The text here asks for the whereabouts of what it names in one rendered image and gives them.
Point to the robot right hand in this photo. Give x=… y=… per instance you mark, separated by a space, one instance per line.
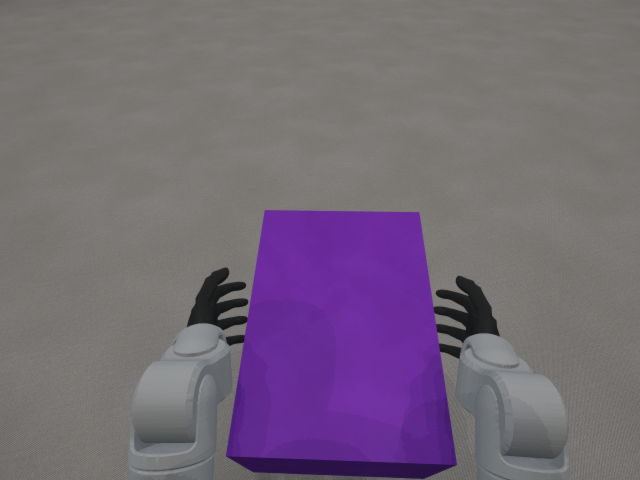
x=478 y=320

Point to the robot left hand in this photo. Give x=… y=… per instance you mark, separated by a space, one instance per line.
x=207 y=310

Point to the carton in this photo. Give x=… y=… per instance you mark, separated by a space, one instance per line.
x=341 y=371

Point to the left robot forearm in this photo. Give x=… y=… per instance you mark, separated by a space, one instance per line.
x=173 y=427

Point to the right robot forearm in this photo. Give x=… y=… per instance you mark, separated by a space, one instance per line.
x=521 y=422

